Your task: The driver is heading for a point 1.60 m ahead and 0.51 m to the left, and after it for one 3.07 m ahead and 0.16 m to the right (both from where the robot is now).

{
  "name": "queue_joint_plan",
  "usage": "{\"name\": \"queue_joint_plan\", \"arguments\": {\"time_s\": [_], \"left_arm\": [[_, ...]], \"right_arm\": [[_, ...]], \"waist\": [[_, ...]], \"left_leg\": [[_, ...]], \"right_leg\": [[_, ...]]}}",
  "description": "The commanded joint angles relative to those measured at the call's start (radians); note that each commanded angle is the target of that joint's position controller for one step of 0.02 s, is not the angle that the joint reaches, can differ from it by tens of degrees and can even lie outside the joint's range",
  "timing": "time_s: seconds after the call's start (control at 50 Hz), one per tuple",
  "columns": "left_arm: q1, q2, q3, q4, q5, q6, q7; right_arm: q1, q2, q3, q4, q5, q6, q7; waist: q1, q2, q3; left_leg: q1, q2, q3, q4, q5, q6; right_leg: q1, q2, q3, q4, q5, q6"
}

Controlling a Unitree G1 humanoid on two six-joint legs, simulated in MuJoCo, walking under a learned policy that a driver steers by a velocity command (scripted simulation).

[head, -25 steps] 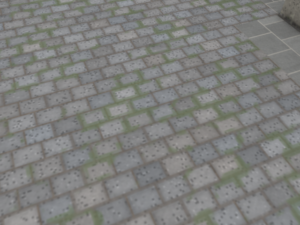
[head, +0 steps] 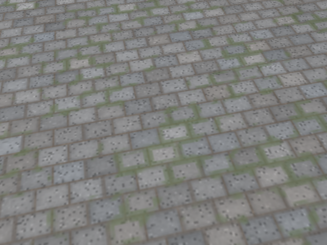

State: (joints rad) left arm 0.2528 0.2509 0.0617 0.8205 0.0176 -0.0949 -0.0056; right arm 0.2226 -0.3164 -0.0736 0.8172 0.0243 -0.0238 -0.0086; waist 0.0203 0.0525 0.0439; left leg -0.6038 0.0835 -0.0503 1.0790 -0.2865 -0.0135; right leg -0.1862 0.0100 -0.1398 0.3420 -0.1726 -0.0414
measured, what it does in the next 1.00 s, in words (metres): walks ahead, turning left: left foot, then right foot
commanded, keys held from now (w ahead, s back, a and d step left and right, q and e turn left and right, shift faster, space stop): q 0.64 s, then no key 0.36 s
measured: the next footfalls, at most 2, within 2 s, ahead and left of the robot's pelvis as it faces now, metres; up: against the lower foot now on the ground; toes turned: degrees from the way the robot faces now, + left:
left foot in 0.24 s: +0.23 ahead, +0.14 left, +0.00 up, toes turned +9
right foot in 0.70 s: +0.28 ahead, -0.07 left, +0.00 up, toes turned +26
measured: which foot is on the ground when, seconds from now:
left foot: up 0.00-0.22, down 0.24-0.70, up 0.72-1.00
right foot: down 0.00-0.24, up 0.26-0.68, down 0.70-1.00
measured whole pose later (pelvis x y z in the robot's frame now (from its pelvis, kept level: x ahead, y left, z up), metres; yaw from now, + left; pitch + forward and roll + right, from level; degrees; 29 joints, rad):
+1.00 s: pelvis +0.17 +0.01 -0.01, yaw +28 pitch +1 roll +1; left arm 0.18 0.25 0.04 0.80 -0.01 0.01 0.02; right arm 0.18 -0.28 -0.07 0.66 0.01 0.05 -0.02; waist 0.02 0.02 0.04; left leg -0.25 -0.01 -0.07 0.56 -0.31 -0.07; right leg -0.26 -0.02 0.03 0.50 -0.25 0.01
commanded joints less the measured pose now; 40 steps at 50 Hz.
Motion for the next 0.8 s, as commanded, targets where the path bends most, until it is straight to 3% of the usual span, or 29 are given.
{"name": "queue_joint_plan", "arguments": {"time_s": [0.02, 0.08, 0.14, 0.18, 0.22, 0.24, 0.26, 0.28, 0.3, 0.32, 0.34, 0.36, 0.4, 0.42, 0.5, 0.6, 0.66, 0.68, 0.7, 0.72, 0.74, 0.76, 0.78, 0.8], "left_arm": [[-0.11, 0.152, 0.037, -0.067, 0.0, -0.01, 0.021], [-0.098, 0.172, 0.042, -0.055, -0.009, 0.013, 0.04], [-0.091, 0.193, 0.05, -0.041, -0.032, 0.036, 0.044], [-0.11, 0.207, 0.058, -0.041, -0.049, 0.052, 0.046], [-0.124, 0.193, 0.056, -0.044, -0.059, 0.065, 0.049], [-0.061, 0.169, 0.048, -0.042, -0.031, 0.064, 0.043], [-0.013, 0.083, 0.019, -0.073, 0.031, 0.062, 0.032], [0.016, 0.11, 0.014, -0.064, 0.013, 0.057, 0.018], [-0.054, 0.16, 0.025, -0.08, -0.033, 0.059, 0.014], [-0.107, 0.163, 0.028, -0.083, -0.034, 0.064, 0.022], [-0.137, 0.164, 0.031, -0.08, -0.018, 0.073, 0.036], [-0.142, 0.169, 0.035, -0.082, -0.014, 0.085, 0.043], [-0.123, 0.148, 0.032, -0.079, -0.009, 0.091, 0.044], [-0.119, 0.134, 0.028, -0.077, -0.01, 0.09, 0.045], [-0.142, 0.119, 0.02, -0.08, -0.014, 0.093, 0.045], [-0.16, 0.134, 0.026, -0.091, -0.021, 0.08, 0.032], [-0.093, 0.139, 0.033, -0.074, -0.024, 0.064, 0.016], [-0.06, 0.155, 0.04, -0.063, -0.016, 0.061, 0.013], [-0.049, 0.219, 0.052, -0.07, 0.005, 0.064, 0.015], [-0.073, 0.287, 0.065, -0.068, 0.032, 0.073, 0.017], [-0.122, 0.229, 0.052, -0.104, 0.035, 0.069, 0.021], [-0.166, 0.191, 0.041, -0.119, 0.02, 0.068, 0.028], [-0.193, 0.171, 0.035, -0.124, 0.002, 0.069, 0.03], [-0.189, 0.156, 0.029, -0.121, -0.014, 0.069, 0.031]], "right_arm": [[0.046, -0.011, -0.004, -0.067, -0.012, 0.012, 0.005], [-0.037, -0.002, 0.0, -0.107, -0.016, 0.01, 0.031], [-0.074, -0.031, -0.013, -0.146, -0.019, 0.019, 0.052], [-0.06, -0.058, -0.026, -0.162, -0.023, 0.025, 0.06], [0.07, -0.105, -0.055, -0.136, -0.024, 0.021, 0.055], [0.132, -0.196, -0.086, -0.133, -0.025, 0.019, 0.032], [0.113, -0.28, -0.093, -0.157, -0.036, 0.022, 0.011], [0.106, -0.247, -0.072, -0.195, -0.045, 0.012, 0.023], [0.052, -0.205, -0.068, -0.211, -0.04, 0.005, 0.033], [-0.006, -0.166, -0.059, -0.211, -0.016, 0.003, 0.03], [-0.048, -0.131, -0.049, -0.216, -0.004, 0.011, 0.019], [-0.075, -0.116, -0.041, -0.224, -0.009, 0.019, 0.009], [-0.082, -0.13, -0.046, -0.239, -0.032, 0.028, -0.005], [-0.071, -0.138, -0.051, -0.242, -0.032, 0.029, -0.01], [-0.067, -0.156, -0.06, -0.254, -0.022, 0.041, -0.028], [-0.071, -0.147, -0.059, -0.266, -0.023, 0.058, -0.024], [-0.089, -0.138, -0.054, -0.275, -0.012, 0.07, -0.025], [-0.072, -0.121, -0.048, -0.273, -0.007, 0.073, -0.028], [-0.028, -0.072, -0.033, -0.27, -0.015, 0.073, -0.027], [-0.046, -0.084, -0.039, -0.306, -0.006, 0.063, -0.025], [-0.041, -0.157, -0.059, -0.287, -0.03, 0.049, -0.023], [-0.019, -0.175, -0.07, -0.26, -0.023, 0.049, -0.018], [0.006, -0.15, -0.067, -0.231, -0.021, 0.058, -0.021], [0.011, -0.123, -0.058, -0.224, -0.026, 0.066, -0.024]], "waist": [[-0.053, -0.139, -0.04], [-0.017, -0.131, -0.06], [-0.012, -0.132, -0.071], [-0.032, -0.14, -0.074], [-0.1, -0.098, -0.13], [-0.113, 0.056, -0.182], [-0.029, 0.284, -0.24], [-0.051, 0.174, -0.441], [-0.068, 0.088, -0.388], [-0.052, 0.012, -0.273], [-0.037, -0.021, -0.204], [-0.015, 0.003, -0.172], [0.001, 0.038, -0.171], [-0.001, 0.04, -0.181], [-0.019, 0.058, -0.197], [-0.039, 0.107, -0.16], [-0.004, 0.115, -0.163], [0.005, 0.094, -0.165], [-0.019, -0.064, -0.171], [-0.049, -0.352, -0.098], [-0.03, -0.291, -0.097], [-0.05, -0.213, -0.095], [-0.063, -0.173, -0.084], [-0.054, -0.171, -0.076]], "left_leg": [[0.024, 0.03, 0.009, -0.142, 0.14, -0.022], [0.088, 0.005, 0.057, -0.324, 0.287, -0.011], [0.095, -0.006, 0.066, -0.409, 0.249, 0.018], [0.122, -0.029, 0.09, -0.442, 0.163, 0.05], [0.307, -0.102, 0.13, -0.572, 0.23, 0.104], [0.494, -0.028, -0.015, -0.618, 0.659, 0.158], [0.732, 0.207, -0.382, -0.561, 1.11, 0.334], [0.799, 0.295, -0.572, -0.615, 0.98, 0.452], [0.737, 0.262, -0.522, -0.682, 0.703, 0.436], [0.628, 0.203, -0.439, -0.707, 0.502, 0.362], [0.526, 0.162, -0.389, -0.732, 0.382, 0.31], [0.43, 0.127, -0.348, -0.751, 0.334, 0.284], [0.359, 0.086, -0.312, -0.763, 0.35, 0.266], [0.36, 0.079, -0.305, -0.759, 0.369, 0.265], [0.343, 0.059, -0.337, -0.761, 0.209, 0.247], [0.335, 0.041, -0.424, -0.76, 0.048, 0.22], [0.34, 0.019, -0.44, -0.704, 0.097, 0.187], [0.303, -0.015, -0.408, -0.661, 0.073, 0.152], [0.203, -0.098, -0.303, -0.491, -0.102, 0.095], [0.034, -0.255, -0.096, -0.304, -0.297, 0.039], [0.034, -0.203, -0.141, -0.079, -0.317, 0.001], [0.041, -0.2, -0.15, 0.016, -0.26, -0.01], [0.045, -0.195, -0.139, 0.057, -0.217, -0.03], [0.024, -0.191, -0.14, 0.091, -0.18, -0.046]], "right_leg": [[-0.004, -0.258, 0.053, -0.137, 0.567, -0.144], [0.031, -0.247, -0.018, -0.117, 0.558, -0.133], [0.121, -0.286, -0.021, -0.049, 0.541, -0.117], [0.149, -0.303, -0.02, 0.042, 0.584, -0.096], [0.122, -0.243, -0.057, 0.285, 0.609, -0.039], [-0.016, -0.162, -0.078, 0.523, 0.361, 0.037], [-0.356, 0.014, -0.044, 0.87, -0.504, 0.118], [-0.402, 0.038, 0.205, 1.03, -0.588, 0.119], [-0.475, 0.015, 0.236, 1.042, -0.49, 0.1], [-0.499, -0.025, 0.233, 0.974, -0.401, 0.088], [-0.485, -0.051, 0.236, 0.898, -0.338, 0.088], [-0.425, -0.055, 0.235, 0.833, -0.298, 0.087], [-0.347, -0.027, 0.216, 0.73, -0.251, 0.094], [-0.331, -0.017, 0.215, 0.675, -0.241, 0.101], [-0.288, 0.0, 0.235, 0.528, -0.172, 0.12], [-0.231, 0.019, 0.243, 0.373, -0.169, 0.106], [-0.115, 0.021, 0.216, 0.159, -0.086, 0.07], [-0.03, -0.018, 0.224, 0.059, -0.009, 0.045], [0.057, -0.206, 0.393, -0.018, 0.01, -0.022], [0.013, -0.362, 0.631, -0.079, 0.137, -0.183], [-0.03, -0.405, 0.674, -0.075, 0.171, -0.245], [-0.036, -0.354, 0.575, -0.047, 0.196, -0.214], [-0.028, -0.291, 0.487, -0.023, 0.2, -0.169], [-0.001, -0.27, 0.454, -0.011, 0.22, -0.158]]}}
